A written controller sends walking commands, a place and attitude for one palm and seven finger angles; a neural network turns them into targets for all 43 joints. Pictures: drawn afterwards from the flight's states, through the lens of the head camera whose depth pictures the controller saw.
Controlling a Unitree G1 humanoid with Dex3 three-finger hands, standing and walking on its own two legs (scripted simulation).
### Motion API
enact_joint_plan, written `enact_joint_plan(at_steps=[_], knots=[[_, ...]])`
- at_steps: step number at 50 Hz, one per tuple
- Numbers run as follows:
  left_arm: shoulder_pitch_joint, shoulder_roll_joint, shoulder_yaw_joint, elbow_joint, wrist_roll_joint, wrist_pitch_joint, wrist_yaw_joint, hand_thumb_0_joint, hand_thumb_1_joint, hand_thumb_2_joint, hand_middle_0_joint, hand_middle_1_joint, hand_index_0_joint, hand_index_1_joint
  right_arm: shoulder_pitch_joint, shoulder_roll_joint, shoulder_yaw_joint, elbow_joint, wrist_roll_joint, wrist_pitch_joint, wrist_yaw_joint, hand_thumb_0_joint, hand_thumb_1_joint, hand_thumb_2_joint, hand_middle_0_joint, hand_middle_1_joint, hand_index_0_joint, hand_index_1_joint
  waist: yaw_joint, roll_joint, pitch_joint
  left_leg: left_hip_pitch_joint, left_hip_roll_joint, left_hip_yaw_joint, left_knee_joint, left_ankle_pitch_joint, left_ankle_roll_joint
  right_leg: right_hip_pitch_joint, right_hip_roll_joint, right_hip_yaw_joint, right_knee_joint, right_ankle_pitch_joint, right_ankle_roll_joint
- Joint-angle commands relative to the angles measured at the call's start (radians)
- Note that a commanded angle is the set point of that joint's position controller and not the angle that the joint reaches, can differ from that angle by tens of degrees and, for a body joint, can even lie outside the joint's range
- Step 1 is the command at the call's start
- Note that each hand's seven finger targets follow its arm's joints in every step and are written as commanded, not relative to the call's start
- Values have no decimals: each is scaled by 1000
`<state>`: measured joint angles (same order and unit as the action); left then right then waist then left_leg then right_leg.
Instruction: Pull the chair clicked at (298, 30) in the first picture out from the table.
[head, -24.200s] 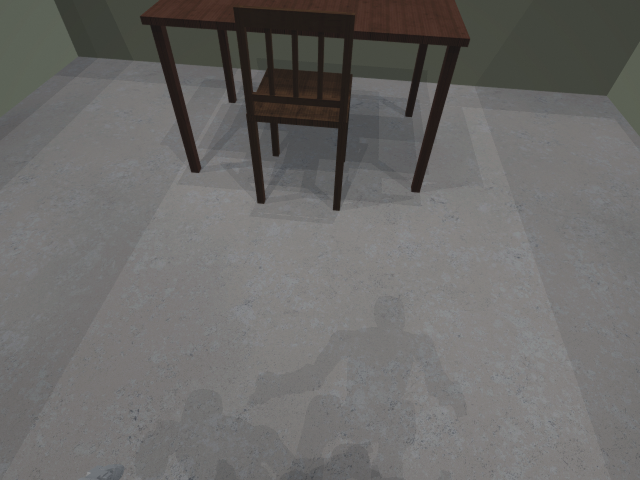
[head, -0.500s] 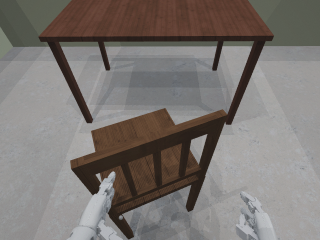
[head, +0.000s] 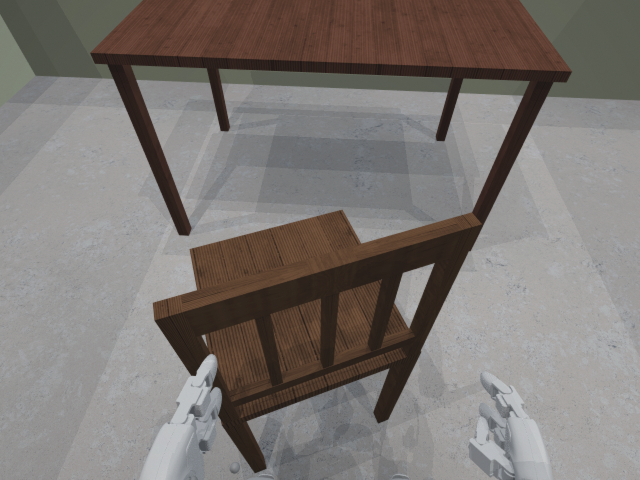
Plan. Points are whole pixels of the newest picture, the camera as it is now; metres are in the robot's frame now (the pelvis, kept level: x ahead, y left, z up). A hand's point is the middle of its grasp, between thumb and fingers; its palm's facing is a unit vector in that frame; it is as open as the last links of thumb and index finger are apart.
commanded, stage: draw the hand back to the body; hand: left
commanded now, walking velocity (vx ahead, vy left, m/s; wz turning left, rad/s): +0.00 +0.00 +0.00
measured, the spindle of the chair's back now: (328, 330) +0.34 +0.01 -0.04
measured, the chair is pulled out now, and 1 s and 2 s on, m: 0.55 0.55 0.55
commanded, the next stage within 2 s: step back with the hand held close in 1.46 s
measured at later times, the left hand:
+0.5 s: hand (147, 444) +0.15 +0.16 +0.10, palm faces +0.08 -0.95 -0.31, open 16.2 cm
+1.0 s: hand (9, 312) +0.21 +0.25 +0.21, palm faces +0.44 -0.80 -0.41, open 10.5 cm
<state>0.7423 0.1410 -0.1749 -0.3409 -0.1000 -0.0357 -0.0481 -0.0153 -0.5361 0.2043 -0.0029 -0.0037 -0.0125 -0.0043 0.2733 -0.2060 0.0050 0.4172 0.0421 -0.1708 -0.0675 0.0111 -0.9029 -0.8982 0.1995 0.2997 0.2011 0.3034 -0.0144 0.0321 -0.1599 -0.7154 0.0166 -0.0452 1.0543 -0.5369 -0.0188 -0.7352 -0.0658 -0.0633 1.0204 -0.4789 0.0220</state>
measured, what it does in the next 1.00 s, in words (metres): rises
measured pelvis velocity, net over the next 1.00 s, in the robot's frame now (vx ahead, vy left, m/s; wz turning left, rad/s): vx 0.03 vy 0.00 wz -0.02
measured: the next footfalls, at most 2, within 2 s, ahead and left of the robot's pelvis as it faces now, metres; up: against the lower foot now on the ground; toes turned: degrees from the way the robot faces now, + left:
none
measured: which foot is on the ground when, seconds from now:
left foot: down 0.00-1.00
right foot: down 0.00-1.00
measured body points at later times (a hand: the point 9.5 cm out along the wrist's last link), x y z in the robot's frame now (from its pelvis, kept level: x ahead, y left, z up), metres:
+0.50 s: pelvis -0.01 -0.01 +0.02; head -0.01 -0.03 +0.47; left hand +0.14 +0.21 +0.12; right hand +0.17 -0.23 -0.06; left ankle -0.01 +0.13 -0.67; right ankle +0.01 -0.14 -0.67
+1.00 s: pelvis +0.03 +0.00 +0.07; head +0.01 -0.02 +0.51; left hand +0.19 +0.29 +0.24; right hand +0.23 -0.21 -0.01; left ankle -0.01 +0.13 -0.67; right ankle +0.01 -0.14 -0.67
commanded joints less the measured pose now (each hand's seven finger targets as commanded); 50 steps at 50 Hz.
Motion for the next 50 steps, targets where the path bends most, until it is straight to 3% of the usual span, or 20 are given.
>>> enact_joint_plan(at_steps=[1,5,7,10,11,14,19,20,21,22,23,25,28,31,35,38,46,49,50], knots=[[-41,58,100,-313,-29,-287,12,0,-550,200,0,0,0,0,-78,-87,-54,-131,0,-86,15,0,-900,-900,200,300,200,300,7,24,-109,-1,-35,18,-102,248,26,43,61,-28,-74,147,-47],[-54,112,151,-396,-45,-394,6,0,-550,200,0,0,0,0,-92,-81,-63,-111,9,-89,22,0,-900,-900,200,300,200,300,21,55,-157,-10,-29,18,-86,257,27,53,65,-13,-55,144,-52],[-71,102,145,-413,-64,-421,-9,0,-550,200,0,0,0,0,-97,-81,-61,-110,16,-91,23,0,-900,-900,200,300,200,300,7,39,-152,-5,-28,19,-88,237,29,53,65,-12,-72,129,-47],[-66,153,218,-400,-96,-390,-25,0,-550,200,0,0,0,0,-113,-88,-58,-104,27,-90,8,0,-900,-900,200,300,200,300,11,11,-162,9,-24,15,-114,211,34,109,63,-5,-123,95,-43],[-91,149,217,-424,-109,-379,-32,0,-550,200,0,0,0,0,-110,-89,-51,-107,29,-93,3,0,-900,-900,200,300,200,300,1,11,-168,21,-25,16,-122,203,36,122,60,-6,-136,87,-39],[-89,173,273,-419,-143,-338,-46,0,-550,200,0,0,0,0,-121,-86,-46,-91,35,-105,-14,0,-900,-900,200,300,200,300,4,-14,-144,39,-22,11,-151,184,37,160,55,-2,-187,58,-32],[-133,213,352,-377,-181,-307,-68,0,-369,287,-25,-37,-25,-37,-136,-83,-30,-57,43,-141,-33,0,-900,-900,200,300,200,300,5,-15,-64,73,-19,9,-198,146,35,194,49,12,-271,-20,-29],[-51,419,435,-302,-1,-166,75,0,-332,305,-30,-45,-30,-45,-146,-79,-29,-73,20,-98,-65,0,-900,-900,200,300,200,300,86,7,-92,127,10,13,-243,139,23,273,11,103,-339,-53,-57],[-83,285,338,-412,11,-115,122,0,-296,322,-35,-53,-35,-53,-142,-61,-6,-109,15,-87,-73,0,-900,-900,200,300,200,300,41,51,-26,171,-3,26,-273,129,25,255,-3,78,-377,-56,-46],[-115,288,340,-413,29,-81,160,0,-260,340,-40,-60,-40,-60,-141,-61,-6,-92,11,-79,-81,0,-900,-900,200,300,200,300,39,78,10,200,3,28,-286,129,26,265,0,55,-389,-42,-47],[-109,297,360,-382,38,-54,185,0,-224,357,-45,-68,-45,-68,-145,-60,-2,-79,7,-68,-87,0,-900,-900,200,300,200,300,41,50,37,214,6,25,-302,131,26,274,2,43,-408,-41,-46],[-117,289,367,-329,49,-28,208,0,-151,393,-55,-82,-55,-82,-163,-65,-2,-65,3,-54,-94,0,-900,-900,200,300,200,300,41,-37,74,254,9,21,-333,158,30,303,5,39,-462,-24,-41],[-117,248,350,-264,56,-26,210,0,-43,445,-70,-105,-70,-105,-180,-74,-4,-53,-2,-39,-91,0,-900,-900,200,300,200,300,40,-59,140,322,8,27,-394,159,36,339,1,39,-522,-16,-32],[-132,253,363,-269,64,-40,209,0,66,497,-85,-128,-85,-128,-193,-84,-5,-44,-6,-42,-81,0,-900,-900,200,300,200,300,50,-13,148,386,5,23,-467,209,37,409,7,25,-537,81,-37],[-186,331,457,-267,67,-52,218,0,211,567,-105,-157,-105,-157,-205,-92,-10,-11,-11,-45,-74,0,-900,-900,200,300,200,300,63,0,150,444,8,22,-537,275,34,491,15,22,-565,192,-43],[-210,328,477,-316,64,-65,217,0,320,620,-120,-180,-120,-180,-206,-89,-5,-4,-15,-53,-64,0,-900,-900,200,300,200,300,65,51,114,501,5,29,-577,354,33,554,19,18,-563,305,-44],[-288,345,548,-334,63,-63,218,0,610,760,-160,-240,-160,-240,-218,-96,-8,38,-24,-53,-39,0,-900,-900,200,300,200,300,70,65,102,584,20,34,-632,535,25,643,24,9,-580,478,-47],[-310,367,598,-299,58,-59,219,0,719,813,-175,-262,-175,-262,-221,-102,-16,51,-27,-39,-35,0,-900,-900,200,300,200,300,73,6,102,599,28,35,-640,577,27,660,24,7,-587,523,-44],[-323,390,625,-286,57,-57,220,0,755,830,-180,-270,-180,-270,-229,-104,-19,60,-26,-36,-34,0,-900,-900,200,300,200,300,75,39,108,602,27,36,-644,575,24,663,25,14,-592,521,-47]])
